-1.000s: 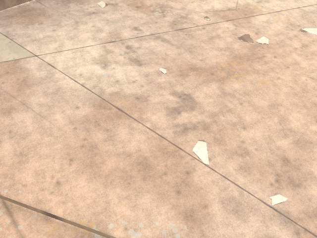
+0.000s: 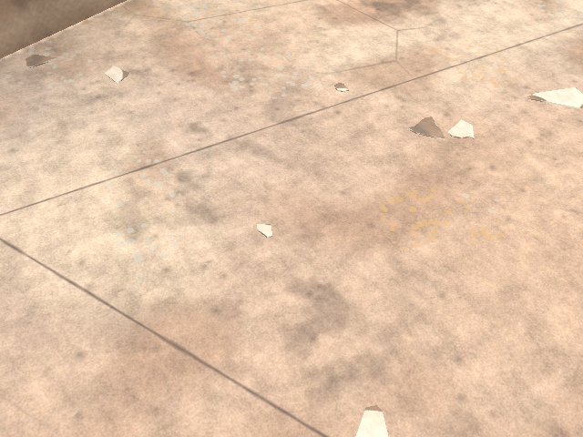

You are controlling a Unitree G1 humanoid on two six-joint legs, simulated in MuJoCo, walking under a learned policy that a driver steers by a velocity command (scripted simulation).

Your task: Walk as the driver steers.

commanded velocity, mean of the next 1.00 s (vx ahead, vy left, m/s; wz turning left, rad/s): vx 0.50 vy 0.00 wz -0.55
